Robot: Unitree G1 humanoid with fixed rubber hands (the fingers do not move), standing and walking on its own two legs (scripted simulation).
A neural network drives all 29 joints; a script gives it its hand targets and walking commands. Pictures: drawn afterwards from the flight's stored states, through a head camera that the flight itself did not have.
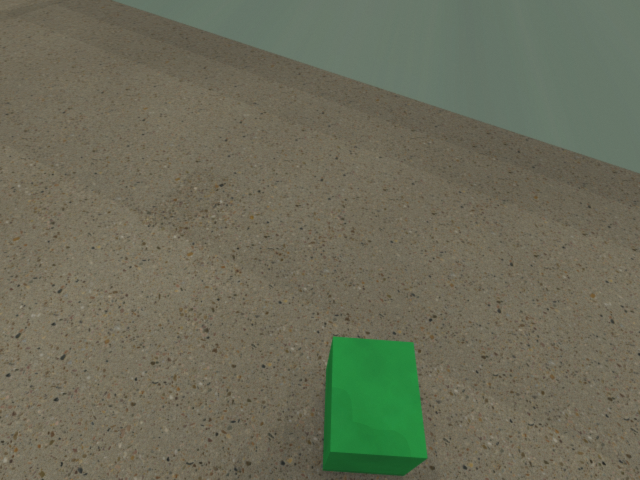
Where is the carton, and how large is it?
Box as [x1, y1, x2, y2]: [323, 336, 427, 475]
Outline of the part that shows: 333,336 326,368 323,470 397,475 405,474 427,457 413,342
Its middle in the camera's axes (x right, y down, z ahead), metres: +0.14 +0.48 +1.09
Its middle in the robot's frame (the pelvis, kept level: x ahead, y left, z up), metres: +0.42 -0.14 -0.66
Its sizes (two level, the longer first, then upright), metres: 0.294 0.232 0.241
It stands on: the floor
